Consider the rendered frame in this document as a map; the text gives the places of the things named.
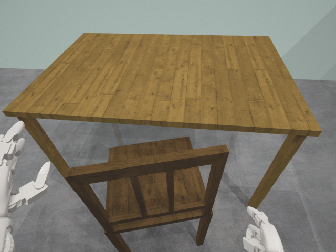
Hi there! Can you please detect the chair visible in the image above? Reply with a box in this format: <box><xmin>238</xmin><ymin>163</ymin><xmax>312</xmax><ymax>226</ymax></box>
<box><xmin>64</xmin><ymin>136</ymin><xmax>229</xmax><ymax>252</ymax></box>

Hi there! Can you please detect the table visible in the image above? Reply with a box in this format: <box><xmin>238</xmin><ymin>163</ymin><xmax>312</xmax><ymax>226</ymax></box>
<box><xmin>2</xmin><ymin>33</ymin><xmax>322</xmax><ymax>209</ymax></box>

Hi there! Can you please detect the left robot hand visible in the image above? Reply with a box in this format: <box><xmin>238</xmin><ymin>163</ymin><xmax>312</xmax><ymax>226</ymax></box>
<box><xmin>0</xmin><ymin>121</ymin><xmax>50</xmax><ymax>218</ymax></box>

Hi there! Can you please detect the left robot forearm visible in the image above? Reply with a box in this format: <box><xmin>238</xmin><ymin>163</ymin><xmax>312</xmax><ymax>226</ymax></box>
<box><xmin>0</xmin><ymin>217</ymin><xmax>15</xmax><ymax>252</ymax></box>

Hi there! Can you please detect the right robot hand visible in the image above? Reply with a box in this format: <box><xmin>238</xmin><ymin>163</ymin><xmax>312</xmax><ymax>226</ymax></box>
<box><xmin>243</xmin><ymin>206</ymin><xmax>284</xmax><ymax>252</ymax></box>

